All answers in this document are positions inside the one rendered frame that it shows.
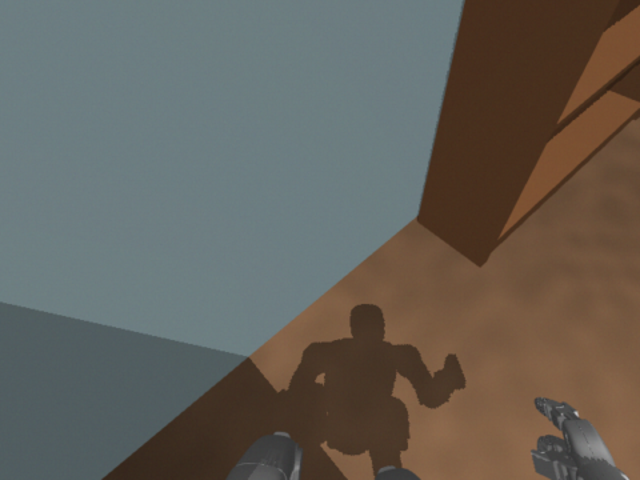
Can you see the right robot hand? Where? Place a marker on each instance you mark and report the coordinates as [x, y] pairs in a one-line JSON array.
[[558, 459]]

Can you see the bookshelf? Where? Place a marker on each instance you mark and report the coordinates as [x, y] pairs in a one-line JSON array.
[[536, 89]]

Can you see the right robot arm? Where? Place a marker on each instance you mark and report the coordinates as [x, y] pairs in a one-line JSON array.
[[599, 471]]

